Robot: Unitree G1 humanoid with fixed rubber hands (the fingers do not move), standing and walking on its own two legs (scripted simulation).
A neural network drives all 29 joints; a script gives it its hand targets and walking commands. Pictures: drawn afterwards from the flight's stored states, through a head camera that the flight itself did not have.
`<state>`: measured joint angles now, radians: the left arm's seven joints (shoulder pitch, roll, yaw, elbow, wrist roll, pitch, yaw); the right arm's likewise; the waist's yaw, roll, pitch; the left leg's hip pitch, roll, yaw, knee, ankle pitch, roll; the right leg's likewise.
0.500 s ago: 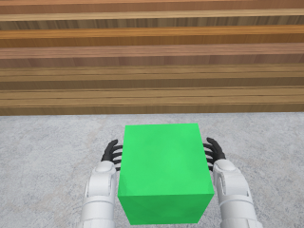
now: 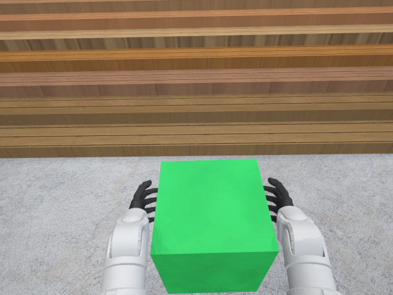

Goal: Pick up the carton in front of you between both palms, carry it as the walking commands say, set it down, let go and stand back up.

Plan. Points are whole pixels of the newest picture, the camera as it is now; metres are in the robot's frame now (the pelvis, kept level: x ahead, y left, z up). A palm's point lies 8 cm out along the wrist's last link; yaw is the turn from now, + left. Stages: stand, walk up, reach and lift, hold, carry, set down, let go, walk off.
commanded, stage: hold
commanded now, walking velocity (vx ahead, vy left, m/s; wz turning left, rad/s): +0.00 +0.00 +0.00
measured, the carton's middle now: (210, 228) +0.29 +0.00 -0.03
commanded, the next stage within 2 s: carry in 0.22 s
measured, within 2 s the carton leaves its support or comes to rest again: neither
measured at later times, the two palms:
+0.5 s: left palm (151, 191) +0.33 +0.13 +0.07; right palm (293, 191) +0.32 -0.17 +0.07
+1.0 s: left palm (179, 123) +0.57 +0.08 +0.08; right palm (284, 124) +0.56 -0.22 +0.07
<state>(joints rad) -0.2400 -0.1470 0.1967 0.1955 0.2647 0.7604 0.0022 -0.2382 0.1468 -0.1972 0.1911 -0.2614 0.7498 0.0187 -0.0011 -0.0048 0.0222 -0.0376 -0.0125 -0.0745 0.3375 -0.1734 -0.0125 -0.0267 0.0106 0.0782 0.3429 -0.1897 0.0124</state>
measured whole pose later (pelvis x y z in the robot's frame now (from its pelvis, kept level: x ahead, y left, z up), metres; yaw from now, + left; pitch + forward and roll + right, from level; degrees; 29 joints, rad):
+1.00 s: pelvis +0.29 -0.06 -0.03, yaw +0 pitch +4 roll -1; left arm -0.22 -0.14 0.11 -0.31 0.12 1.23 0.09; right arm -0.20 0.12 -0.14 -0.35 -0.09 1.25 -0.09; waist -0.01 0.04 -0.12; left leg -0.21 0.13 0.08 0.88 -0.49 -0.04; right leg -0.46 -0.05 -0.26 0.60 -0.19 -0.09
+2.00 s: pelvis +0.94 -0.09 -0.03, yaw -1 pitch +3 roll +0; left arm -0.58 -0.03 0.15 -0.16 0.04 1.28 0.15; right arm -0.57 -0.01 -0.17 -0.19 -0.03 1.29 -0.12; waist 0.04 0.03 0.01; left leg -0.34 0.06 0.03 1.22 -0.44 0.04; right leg -0.47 -0.04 -0.22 0.62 -0.20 -0.09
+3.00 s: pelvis +1.67 -0.10 +0.12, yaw -1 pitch +6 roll +3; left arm -0.89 0.06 0.29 0.08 -0.04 1.25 0.18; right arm -0.87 0.07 -0.31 0.00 -0.18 1.26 -0.10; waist 0.12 -0.06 0.03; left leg -0.80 -0.05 0.13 1.08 -0.47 0.17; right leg -0.13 -0.04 -0.07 0.61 -0.24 -0.08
